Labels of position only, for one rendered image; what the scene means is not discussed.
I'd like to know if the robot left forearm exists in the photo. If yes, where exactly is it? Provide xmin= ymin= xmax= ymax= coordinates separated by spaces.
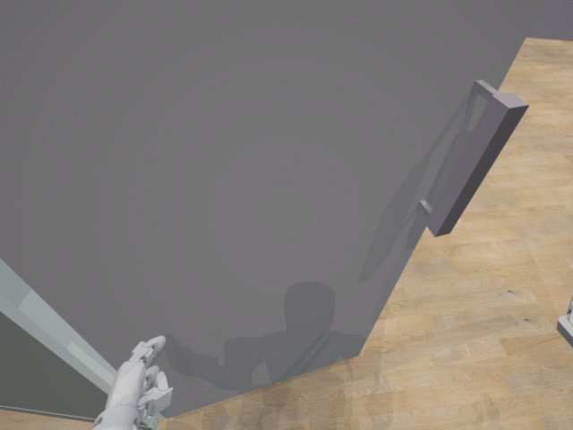
xmin=91 ymin=405 xmax=140 ymax=430

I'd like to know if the left robot hand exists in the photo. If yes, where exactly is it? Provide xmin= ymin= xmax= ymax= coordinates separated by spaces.
xmin=105 ymin=336 xmax=173 ymax=422

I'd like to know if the handle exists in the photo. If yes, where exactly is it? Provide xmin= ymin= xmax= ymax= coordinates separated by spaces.
xmin=418 ymin=80 xmax=530 ymax=237

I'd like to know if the fridge door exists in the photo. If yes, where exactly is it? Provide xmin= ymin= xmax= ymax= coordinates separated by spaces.
xmin=0 ymin=0 xmax=545 ymax=419

